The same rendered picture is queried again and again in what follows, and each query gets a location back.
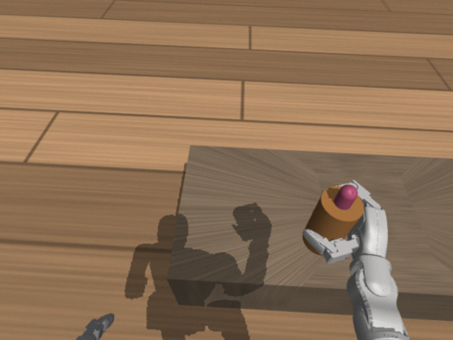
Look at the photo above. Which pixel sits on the left robot hand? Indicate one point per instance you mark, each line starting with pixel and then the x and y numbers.
pixel 96 327

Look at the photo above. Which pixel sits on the right robot hand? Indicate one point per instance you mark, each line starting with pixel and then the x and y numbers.
pixel 368 236

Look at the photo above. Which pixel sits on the right robot arm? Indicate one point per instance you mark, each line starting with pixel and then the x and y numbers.
pixel 373 293

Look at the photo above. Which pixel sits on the bottle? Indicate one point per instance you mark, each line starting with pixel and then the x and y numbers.
pixel 336 213

